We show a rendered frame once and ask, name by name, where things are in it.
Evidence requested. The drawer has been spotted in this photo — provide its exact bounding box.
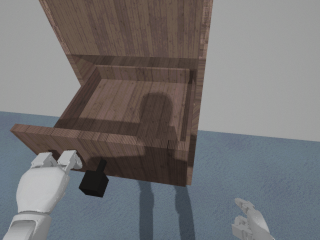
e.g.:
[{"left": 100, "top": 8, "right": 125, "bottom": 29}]
[{"left": 10, "top": 65, "right": 197, "bottom": 187}]

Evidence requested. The cabinet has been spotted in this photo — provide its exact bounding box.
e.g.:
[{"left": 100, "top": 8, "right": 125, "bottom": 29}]
[{"left": 38, "top": 0, "right": 213, "bottom": 186}]

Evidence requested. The robot right hand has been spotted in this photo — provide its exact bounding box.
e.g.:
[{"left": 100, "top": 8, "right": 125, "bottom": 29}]
[{"left": 231, "top": 198, "right": 270, "bottom": 240}]

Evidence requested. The robot left hand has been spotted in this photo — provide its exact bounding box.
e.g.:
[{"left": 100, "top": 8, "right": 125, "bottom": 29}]
[{"left": 16, "top": 150, "right": 83, "bottom": 215}]

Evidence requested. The left robot forearm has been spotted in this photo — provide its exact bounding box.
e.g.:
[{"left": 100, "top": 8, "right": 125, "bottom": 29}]
[{"left": 2, "top": 212, "right": 52, "bottom": 240}]

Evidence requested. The handle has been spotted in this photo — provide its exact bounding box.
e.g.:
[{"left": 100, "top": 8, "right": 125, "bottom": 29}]
[{"left": 79, "top": 159, "right": 109, "bottom": 198}]

